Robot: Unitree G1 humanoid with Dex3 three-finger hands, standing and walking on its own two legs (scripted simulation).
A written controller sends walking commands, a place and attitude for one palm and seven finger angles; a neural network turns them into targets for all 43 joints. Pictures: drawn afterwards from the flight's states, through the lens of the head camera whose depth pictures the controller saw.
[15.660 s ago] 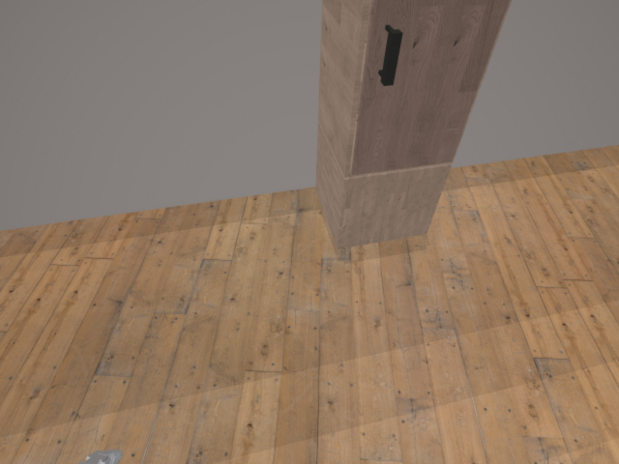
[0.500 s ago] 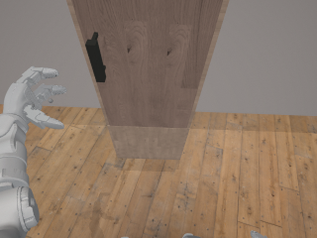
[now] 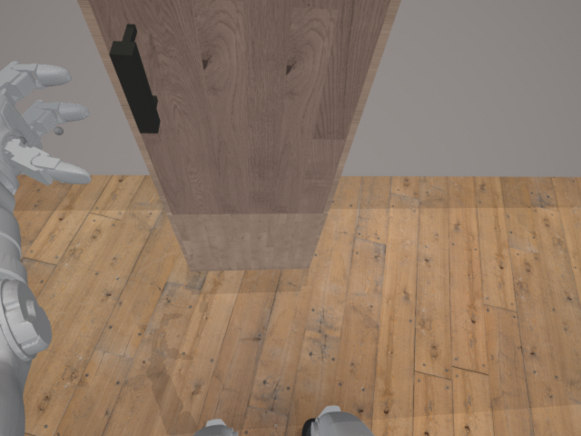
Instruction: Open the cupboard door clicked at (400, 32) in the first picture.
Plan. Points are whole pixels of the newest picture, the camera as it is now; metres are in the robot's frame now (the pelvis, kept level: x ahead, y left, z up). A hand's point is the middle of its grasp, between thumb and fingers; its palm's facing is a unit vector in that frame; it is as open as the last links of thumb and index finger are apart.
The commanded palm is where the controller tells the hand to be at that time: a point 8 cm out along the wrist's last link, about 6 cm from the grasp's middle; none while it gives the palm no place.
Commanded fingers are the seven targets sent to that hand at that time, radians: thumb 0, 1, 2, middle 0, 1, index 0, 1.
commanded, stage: move the hooked fingers beside the handle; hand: left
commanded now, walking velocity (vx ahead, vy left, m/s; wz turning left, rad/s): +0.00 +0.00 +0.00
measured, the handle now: (140, 81) +0.59 +0.19 +0.11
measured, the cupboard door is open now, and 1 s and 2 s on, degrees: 0 0 0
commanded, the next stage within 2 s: slide the fingers in behind the handle in 1.18 s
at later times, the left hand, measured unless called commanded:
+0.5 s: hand (80, 88) +0.55 +0.25 +0.12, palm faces -0.02 -1.00 +0.00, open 14.0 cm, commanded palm +0.53 +0.30 +0.11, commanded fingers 0.00 -0.50 0.30 -0.30 -1.20 -0.30 -1.20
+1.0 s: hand (76, 99) +0.55 +0.26 +0.11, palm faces -0.02 -1.00 +0.01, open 14.0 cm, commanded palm +0.53 +0.30 +0.11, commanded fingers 0.00 -0.50 0.30 -0.30 -1.20 -0.30 -1.20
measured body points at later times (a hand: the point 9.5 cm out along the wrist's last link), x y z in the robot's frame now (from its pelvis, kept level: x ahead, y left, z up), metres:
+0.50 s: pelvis +0.01 +0.01 -0.01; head +0.15 +0.03 +0.42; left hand +0.55 +0.31 +0.13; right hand -0.05 -0.26 -0.10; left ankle -0.01 +0.10 -0.70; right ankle +0.02 -0.13 -0.70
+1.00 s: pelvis +0.02 +0.01 -0.01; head +0.16 +0.04 +0.42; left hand +0.54 +0.32 +0.11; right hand -0.01 -0.26 -0.10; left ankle -0.01 +0.10 -0.70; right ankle +0.02 -0.13 -0.70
